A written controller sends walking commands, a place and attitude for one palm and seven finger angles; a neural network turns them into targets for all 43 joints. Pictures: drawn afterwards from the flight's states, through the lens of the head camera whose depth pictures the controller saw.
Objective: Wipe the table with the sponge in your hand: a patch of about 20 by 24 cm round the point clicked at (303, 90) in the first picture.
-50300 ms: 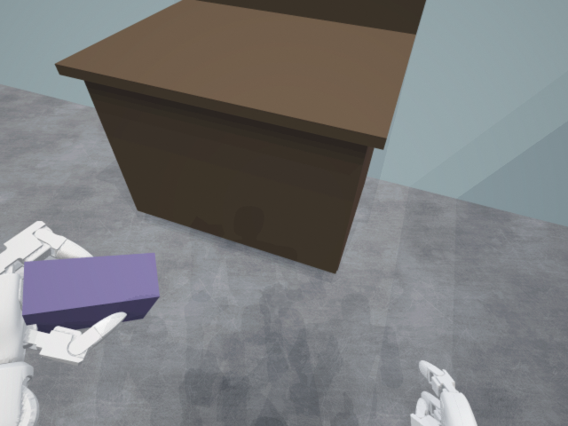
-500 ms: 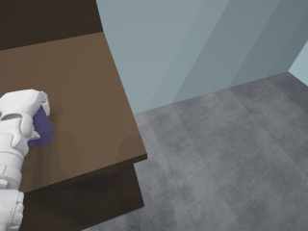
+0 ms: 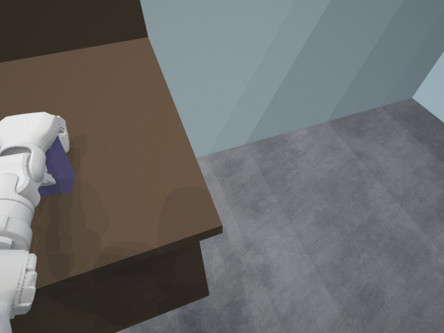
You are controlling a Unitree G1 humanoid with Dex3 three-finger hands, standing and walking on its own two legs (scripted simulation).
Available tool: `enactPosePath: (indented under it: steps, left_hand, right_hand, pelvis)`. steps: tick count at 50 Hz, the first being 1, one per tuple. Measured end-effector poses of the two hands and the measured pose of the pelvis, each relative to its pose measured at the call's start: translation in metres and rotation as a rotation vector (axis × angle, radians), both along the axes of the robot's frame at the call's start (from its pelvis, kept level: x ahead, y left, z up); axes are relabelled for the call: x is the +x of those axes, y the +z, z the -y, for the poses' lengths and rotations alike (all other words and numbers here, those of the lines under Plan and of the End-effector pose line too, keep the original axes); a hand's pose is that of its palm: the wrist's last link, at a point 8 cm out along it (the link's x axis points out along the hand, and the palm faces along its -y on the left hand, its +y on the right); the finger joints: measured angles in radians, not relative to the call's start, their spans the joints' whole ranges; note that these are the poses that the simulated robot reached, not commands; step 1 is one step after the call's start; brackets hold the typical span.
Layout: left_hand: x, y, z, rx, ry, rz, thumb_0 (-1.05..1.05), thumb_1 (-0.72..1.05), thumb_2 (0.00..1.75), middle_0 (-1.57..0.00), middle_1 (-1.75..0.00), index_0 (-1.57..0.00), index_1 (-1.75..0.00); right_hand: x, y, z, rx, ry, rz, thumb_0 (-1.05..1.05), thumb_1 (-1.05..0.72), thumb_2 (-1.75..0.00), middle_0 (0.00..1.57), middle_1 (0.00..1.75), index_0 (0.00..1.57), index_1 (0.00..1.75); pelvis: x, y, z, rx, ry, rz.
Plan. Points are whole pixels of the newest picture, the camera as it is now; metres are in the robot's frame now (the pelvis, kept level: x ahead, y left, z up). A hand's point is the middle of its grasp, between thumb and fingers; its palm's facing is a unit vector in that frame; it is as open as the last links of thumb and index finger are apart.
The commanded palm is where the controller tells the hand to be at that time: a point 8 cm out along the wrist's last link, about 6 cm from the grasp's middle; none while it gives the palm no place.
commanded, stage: slide back across to the first lane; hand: left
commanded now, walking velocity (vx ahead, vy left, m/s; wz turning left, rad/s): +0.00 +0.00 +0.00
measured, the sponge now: (39, 173) +0.38 +0.38 +0.05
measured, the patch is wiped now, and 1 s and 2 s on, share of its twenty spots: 1.00 1.00 1.00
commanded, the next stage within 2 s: wipe back along the first lane in 0.74 s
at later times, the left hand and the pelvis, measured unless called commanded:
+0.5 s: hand (30, 149) +0.40 +0.39 +0.10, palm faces -0.06 +0.00 -1.00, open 9.4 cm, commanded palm +0.38 +0.40 +0.14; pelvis +0.00 +0.00 +0.00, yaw -2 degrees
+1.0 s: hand (1, 159) +0.38 +0.43 +0.09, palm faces -0.06 +0.02 -1.00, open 9.4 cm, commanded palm +0.34 +0.42 +0.13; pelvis +0.02 +0.02 +0.00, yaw -2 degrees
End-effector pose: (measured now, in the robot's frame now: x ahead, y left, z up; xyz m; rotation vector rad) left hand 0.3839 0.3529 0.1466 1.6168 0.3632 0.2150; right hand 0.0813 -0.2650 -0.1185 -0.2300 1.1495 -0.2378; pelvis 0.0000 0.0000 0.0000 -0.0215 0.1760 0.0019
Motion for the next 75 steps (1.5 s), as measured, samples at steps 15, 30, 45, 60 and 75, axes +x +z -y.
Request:
enactPosePath:
  steps: [15,30,45,60,75]
  left_hand:
    - [0.007,0.001,-0.01,-0.019,0.005,0.02,0.0,-0.59,1.16,-0.82,-1.38,-0.89,-1.4]
    - [0.001,0.005,-0.038,-0.042,0.063,0.036,0.0,-0.54,1.14,-0.77,-1.42,-0.84,-1.45]
    - [-0.016,0.004,-0.071,-0.037,0.078,0.035,-0.01,-0.52,1.12,-0.76,-1.42,-0.82,-1.46]
    - [-0.04,0.001,-0.066,-0.028,0.061,0.094,-0.02,-0.47,1.1,-0.72,-1.45,-0.78,-1.49]
    - [-0.065,0.001,-0.048,-0.022,0.05,0.09,-0.03,-0.45,1.09,-0.71,-1.47,-0.77,-1.51]
  right_hand:
    - [-0.028,0.001,0.007,-0.021,-0.043,-0.063,0.01,-0.9,-0.9,0.2,0.3,0.2,0.3]
    - [-0.016,0.007,0.011,-0.031,-0.054,-0.069,0.01,-0.91,-0.9,0.2,0.3,0.2,0.3]
    - [0.026,0.009,-0.002,-0.028,0.0,-0.032,0.01,-0.91,-0.9,0.2,0.3,0.2,0.3]
    - [0.042,0.01,-0.029,0.017,0.028,0.018,0.01,-0.91,-0.9,0.2,0.3,0.2,0.3]
    - [0.063,0.014,-0.049,0.046,0.098,0.102,0.01,-0.91,-0.9,0.2,0.3,0.2,0.3]
  pelvis:
    - [-0.002,-0.001,0.0,-0.003,-0.017,-0.013]
    - [0.008,0.002,-0.003,-0.006,-0.033,-0.001]
    - [0.02,0.001,-0.015,-0.018,-0.023,-0.012]
    - [0.02,0.002,-0.028,-0.022,-0.015,0.017]
    - [0.012,0.005,-0.034,-0.016,-0.008,0.062]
